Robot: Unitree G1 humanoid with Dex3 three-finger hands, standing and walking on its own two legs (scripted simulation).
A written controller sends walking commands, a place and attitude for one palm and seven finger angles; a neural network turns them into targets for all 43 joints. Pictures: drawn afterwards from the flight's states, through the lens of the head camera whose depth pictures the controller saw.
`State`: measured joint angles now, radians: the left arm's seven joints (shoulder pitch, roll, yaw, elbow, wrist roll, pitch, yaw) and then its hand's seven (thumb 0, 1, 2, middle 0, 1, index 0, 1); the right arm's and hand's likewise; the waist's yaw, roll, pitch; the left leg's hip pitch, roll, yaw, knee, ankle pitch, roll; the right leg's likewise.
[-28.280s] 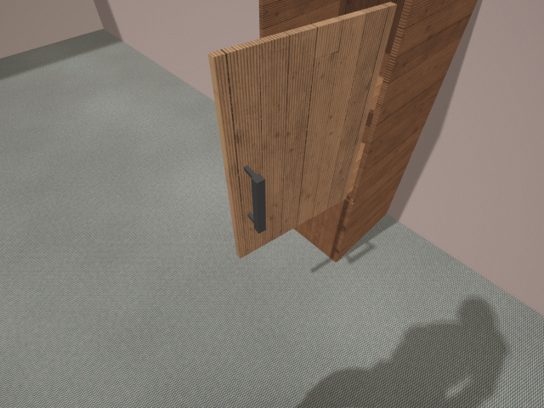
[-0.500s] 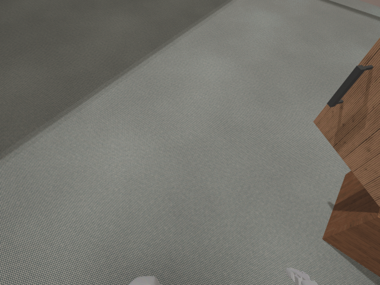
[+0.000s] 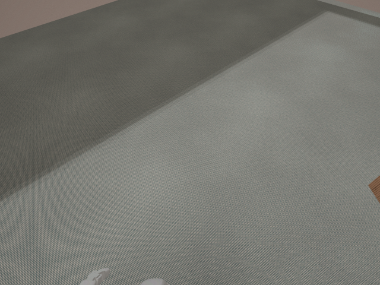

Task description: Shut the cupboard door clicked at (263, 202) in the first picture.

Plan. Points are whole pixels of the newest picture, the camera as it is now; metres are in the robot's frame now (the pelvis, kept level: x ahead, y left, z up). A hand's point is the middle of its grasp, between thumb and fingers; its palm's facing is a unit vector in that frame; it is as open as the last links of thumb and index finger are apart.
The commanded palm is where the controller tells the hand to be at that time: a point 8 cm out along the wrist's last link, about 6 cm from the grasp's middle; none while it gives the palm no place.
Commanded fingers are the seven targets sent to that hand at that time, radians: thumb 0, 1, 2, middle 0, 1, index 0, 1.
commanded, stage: walk to a spot facing it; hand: left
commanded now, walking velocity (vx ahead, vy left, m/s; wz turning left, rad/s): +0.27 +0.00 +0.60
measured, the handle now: out of the picture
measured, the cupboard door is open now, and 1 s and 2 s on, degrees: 54 54 54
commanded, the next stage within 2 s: turn to face it in 0.36 s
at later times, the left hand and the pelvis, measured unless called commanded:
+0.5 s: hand out of the picture +0.15 +0.27 -0.17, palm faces +0.33 -0.91 -0.24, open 7.4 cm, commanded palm none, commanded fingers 0.00 0.90 0.90 -0.20 -0.30 -0.20 -0.30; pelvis +0.15 +0.05 -0.01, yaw +18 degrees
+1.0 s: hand (112, 249) +0.23 +0.22 -0.17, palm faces +0.18 -0.96 -0.21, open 7.3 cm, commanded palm none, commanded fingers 0.00 0.90 0.90 -0.20 -0.30 -0.20 -0.30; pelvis +0.24 +0.03 +0.01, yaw +7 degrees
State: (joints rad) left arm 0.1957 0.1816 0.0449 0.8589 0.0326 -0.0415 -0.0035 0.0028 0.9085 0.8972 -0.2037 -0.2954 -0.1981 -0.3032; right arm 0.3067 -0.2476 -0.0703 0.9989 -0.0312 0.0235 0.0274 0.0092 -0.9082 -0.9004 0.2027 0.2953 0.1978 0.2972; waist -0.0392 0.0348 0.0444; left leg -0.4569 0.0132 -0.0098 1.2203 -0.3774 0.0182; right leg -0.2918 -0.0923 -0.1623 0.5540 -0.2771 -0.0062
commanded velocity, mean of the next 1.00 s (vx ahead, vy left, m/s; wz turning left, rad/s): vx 0.02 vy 0.00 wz -0.08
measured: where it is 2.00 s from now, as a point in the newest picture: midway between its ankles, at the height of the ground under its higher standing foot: (188, 272)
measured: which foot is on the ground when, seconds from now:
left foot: up 0.00-0.28, down 0.30-0.78, up 0.80-1.00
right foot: down 0.00-0.30, up 0.32-0.74, down 0.76-1.00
